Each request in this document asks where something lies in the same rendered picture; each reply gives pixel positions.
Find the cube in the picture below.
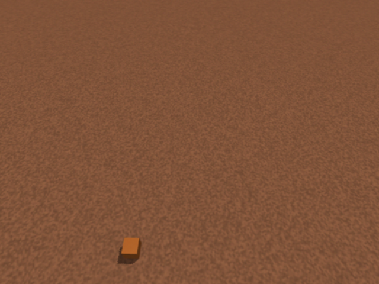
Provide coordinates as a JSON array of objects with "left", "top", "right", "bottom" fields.
[{"left": 121, "top": 238, "right": 142, "bottom": 259}]

